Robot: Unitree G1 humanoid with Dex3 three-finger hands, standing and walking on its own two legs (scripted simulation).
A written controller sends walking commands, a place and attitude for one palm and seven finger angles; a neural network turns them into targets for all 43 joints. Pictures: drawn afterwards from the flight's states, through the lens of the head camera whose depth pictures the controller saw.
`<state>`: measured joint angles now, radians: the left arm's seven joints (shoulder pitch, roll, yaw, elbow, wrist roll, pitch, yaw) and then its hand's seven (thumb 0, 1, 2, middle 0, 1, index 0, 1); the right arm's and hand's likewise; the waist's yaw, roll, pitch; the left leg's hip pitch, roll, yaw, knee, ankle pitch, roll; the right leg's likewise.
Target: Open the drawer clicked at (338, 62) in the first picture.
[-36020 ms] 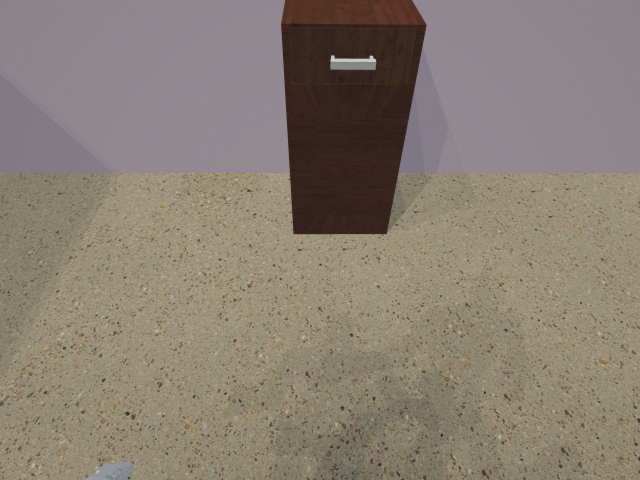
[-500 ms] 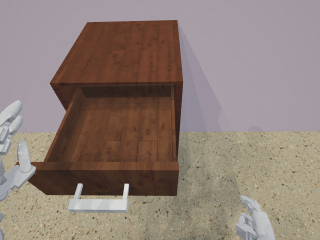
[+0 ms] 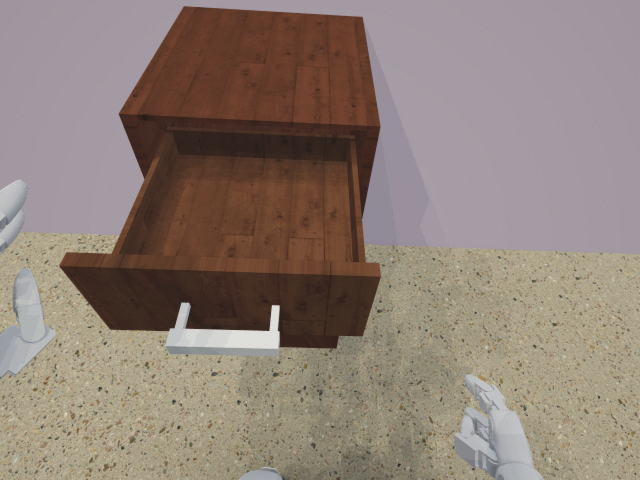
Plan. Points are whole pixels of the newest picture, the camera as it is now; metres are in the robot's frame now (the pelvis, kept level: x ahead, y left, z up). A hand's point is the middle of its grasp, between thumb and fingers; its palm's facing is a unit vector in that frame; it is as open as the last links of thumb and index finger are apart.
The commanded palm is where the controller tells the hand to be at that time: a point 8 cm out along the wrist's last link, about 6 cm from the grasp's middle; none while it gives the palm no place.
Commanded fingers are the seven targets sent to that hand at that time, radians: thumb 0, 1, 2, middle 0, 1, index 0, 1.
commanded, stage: step back with the hand held close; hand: left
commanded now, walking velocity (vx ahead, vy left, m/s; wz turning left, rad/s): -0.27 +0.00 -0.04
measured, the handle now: (227, 327) +0.29 +0.14 +0.02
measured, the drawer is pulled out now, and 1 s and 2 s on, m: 0.29 0.29 0.29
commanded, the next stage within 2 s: stop stepping back and stand still in 0.50 s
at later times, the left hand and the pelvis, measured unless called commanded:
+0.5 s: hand (25, 426) +0.13 +0.22 +0.19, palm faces +0.26 -0.84 -0.47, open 7.4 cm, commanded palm +0.06 +0.27 +0.21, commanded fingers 0.00 0.90 0.90 -0.20 -0.30 -0.20 -0.30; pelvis -0.09 +0.00 +0.00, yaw -3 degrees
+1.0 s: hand out of the picture -0.03 +0.19 +0.18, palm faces +0.34 -0.83 -0.45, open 7.4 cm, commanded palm -0.10 +0.25 +0.21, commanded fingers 0.00 0.90 0.90 -0.20 -0.30 -0.20 -0.30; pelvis -0.22 -0.04 +0.01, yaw +0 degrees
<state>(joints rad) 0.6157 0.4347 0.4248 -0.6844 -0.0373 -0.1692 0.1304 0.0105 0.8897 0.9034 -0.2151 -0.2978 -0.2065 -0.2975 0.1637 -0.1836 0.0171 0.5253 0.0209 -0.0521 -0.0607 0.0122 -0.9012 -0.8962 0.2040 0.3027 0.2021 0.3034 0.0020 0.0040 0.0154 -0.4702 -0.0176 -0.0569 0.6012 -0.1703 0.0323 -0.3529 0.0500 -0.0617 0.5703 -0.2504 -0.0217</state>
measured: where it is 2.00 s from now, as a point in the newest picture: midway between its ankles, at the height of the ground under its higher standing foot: outside the picture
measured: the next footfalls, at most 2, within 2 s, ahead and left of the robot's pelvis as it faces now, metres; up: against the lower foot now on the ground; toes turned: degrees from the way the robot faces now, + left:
right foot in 0.56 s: -0.20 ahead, -0.14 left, +0.00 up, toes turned -3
left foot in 0.82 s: -0.19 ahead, +0.08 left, +0.00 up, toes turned +3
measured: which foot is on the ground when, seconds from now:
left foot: down 0.00-0.60, up 0.62-0.80, down 0.82-1.00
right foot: down 0.00-0.22, up 0.24-0.54, down 0.56-1.00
